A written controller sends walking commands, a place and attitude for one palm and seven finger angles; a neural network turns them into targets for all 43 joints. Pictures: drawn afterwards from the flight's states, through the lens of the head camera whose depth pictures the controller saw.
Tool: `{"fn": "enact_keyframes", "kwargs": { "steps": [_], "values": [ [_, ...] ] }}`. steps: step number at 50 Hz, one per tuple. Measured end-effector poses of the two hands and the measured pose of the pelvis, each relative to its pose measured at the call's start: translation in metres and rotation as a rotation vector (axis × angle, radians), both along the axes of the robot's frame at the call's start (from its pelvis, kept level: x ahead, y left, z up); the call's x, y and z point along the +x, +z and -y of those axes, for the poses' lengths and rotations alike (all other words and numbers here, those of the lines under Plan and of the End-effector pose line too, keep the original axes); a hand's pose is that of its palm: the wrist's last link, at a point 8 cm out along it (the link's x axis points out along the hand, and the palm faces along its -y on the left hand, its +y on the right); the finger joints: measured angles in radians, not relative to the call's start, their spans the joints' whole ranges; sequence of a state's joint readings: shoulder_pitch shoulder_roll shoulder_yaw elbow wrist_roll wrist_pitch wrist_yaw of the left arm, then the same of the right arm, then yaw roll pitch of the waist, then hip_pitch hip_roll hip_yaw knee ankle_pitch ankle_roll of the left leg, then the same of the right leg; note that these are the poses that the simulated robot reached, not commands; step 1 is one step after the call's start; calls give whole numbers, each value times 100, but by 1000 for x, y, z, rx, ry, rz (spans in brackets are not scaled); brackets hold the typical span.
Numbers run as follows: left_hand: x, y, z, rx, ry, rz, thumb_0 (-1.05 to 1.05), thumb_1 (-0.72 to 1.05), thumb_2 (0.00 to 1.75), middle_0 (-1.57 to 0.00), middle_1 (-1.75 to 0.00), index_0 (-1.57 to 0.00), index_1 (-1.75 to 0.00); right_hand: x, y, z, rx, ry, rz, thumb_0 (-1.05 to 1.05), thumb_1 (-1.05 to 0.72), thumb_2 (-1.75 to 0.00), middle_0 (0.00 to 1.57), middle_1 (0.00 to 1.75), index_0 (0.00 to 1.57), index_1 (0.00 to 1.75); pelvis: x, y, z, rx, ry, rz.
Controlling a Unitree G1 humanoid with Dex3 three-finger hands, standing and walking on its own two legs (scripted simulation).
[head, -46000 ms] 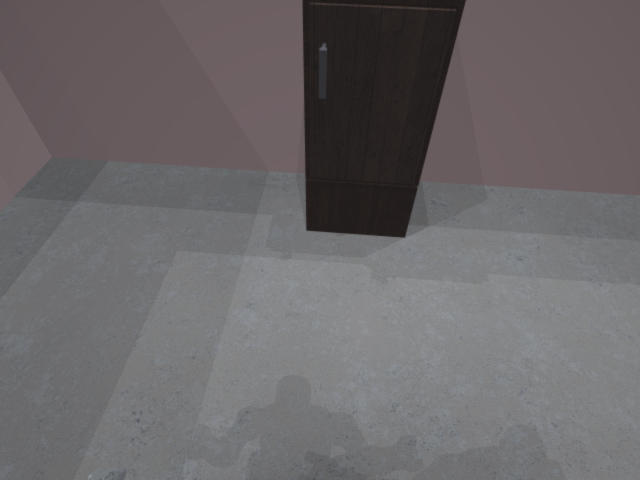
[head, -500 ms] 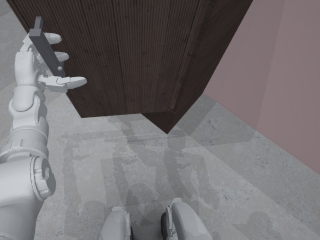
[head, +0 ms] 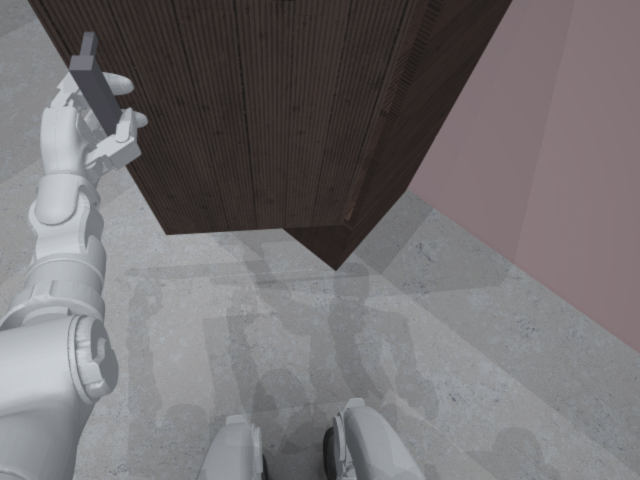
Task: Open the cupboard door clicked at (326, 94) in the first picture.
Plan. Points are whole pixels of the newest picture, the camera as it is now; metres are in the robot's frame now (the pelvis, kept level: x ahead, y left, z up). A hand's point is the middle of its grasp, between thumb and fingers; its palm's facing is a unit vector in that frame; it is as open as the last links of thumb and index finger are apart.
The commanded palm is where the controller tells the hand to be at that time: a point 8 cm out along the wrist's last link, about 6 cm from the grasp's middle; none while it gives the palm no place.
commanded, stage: pull the door open along its arc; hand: left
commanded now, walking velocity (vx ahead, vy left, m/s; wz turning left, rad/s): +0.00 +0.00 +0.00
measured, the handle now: (110, 100) +0.56 +0.21 +0.06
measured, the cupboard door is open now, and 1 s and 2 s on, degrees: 46 83 87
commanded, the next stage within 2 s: open thumb and fingers to let go in 1.08 s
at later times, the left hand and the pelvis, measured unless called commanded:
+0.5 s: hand (148, 212) +0.41 +0.16 +0.06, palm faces +0.06 -1.00 +0.01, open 6.0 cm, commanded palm +0.35 +0.23 +0.06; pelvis +0.02 +0.00 +0.02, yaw -1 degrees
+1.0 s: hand (229, 290) +0.32 +0.07 +0.06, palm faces +0.45 -0.89 +0.01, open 6.1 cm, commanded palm +0.25 +0.12 +0.06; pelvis +0.01 -0.05 +0.02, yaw +3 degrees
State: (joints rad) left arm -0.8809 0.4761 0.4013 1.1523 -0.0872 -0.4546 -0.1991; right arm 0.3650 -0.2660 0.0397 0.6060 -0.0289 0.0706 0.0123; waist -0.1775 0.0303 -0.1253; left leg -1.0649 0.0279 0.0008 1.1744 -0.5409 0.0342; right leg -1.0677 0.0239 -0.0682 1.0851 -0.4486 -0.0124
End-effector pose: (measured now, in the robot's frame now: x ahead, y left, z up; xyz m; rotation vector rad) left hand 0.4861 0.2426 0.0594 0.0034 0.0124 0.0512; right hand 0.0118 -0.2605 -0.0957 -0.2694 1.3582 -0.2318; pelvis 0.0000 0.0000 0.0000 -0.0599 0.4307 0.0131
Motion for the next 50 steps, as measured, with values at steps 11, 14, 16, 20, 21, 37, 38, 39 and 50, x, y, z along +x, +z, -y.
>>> {"fn": "enact_keyframes", "kwargs": {
  "steps": [11, 14, 16, 20, 21, 37, 38, 39, 50],
  "values": [
    [-11, 0, 3, 11, 10, 2, 0, 74, 80, -36, -134, -35, -135, -1, 0, -7, 35, -18, -4, 0, -90, -90, 20, 30, 21, 30, 4, 4, 0, 5, -9, 12],
    [-22, 0, 4, 14, 5, 7, 0, 74, 78, -36, -134, -34, -135, 3, 1, -8, 48, -26, 7, 0, -90, -90, 20, 30, 21, 30, 6, 8, 0, 9, -14, 22],
    [-32, 0, 6, 15, -2, 10, 0, 73, 77, -36, -134, -34, -135, 9, 3, -8, 56, -30, 23, 0, -90, -90, 20, 30, 21, 30, 8, 11, 0, 12, -18, 31],
    [-59, 0, 13, 14, -25, 16, 1, 72, 75, -36, -134, -34, -135, 28, 9, -7, 72, -25, 81, 1, -90, -90, 20, 30, 21, 30, 13, 17, 1, 20, -24, 53],
    [-67, 0, 15, 14, -34, 17, 1, 72, 74, -36, -134, -35, -135, 34, 10, -7, 73, -20, 100, 1, -90, -90, 20, 30, 21, 30, 14, 19, 2, 22, -25, 58],
    [-164, 0, 82, -15, 304, 40, 1, 68, 76, -38, -131, -36, -130, 158, 20, -21, 144, 205, 428, 1, -91, -90, 20, 30, 20, 30, 12, 19, 20, 58, -3, 128],
    [-168, 0, 86, -11, 315, 38, 1, 68, 76, -38, -131, -36, -130, 162, 21, -22, 151, 213, 438, 1, -90, -90, 20, 30, 20, 30, 11, 19, 22, 59, 0, 131],
    [-172, 0, 90, -9, 325, 35, 1, 68, 76, -38, -131, -36, -130, 166, 21, -23, 158, 220, 446, 1, -90, -90, 20, 30, 20, 30, 11, 19, 24, 61, 3, 135],
    [-210, 3, 130, -12, 413, -1, 1, 68, 76, -35, -131, -36, -133, 167, 19, -11, 181, 246, 451, 1, -90, -90, 20, 30, 20, 30, 14, 23, 45, 76, 31, 164]
  ]
}}
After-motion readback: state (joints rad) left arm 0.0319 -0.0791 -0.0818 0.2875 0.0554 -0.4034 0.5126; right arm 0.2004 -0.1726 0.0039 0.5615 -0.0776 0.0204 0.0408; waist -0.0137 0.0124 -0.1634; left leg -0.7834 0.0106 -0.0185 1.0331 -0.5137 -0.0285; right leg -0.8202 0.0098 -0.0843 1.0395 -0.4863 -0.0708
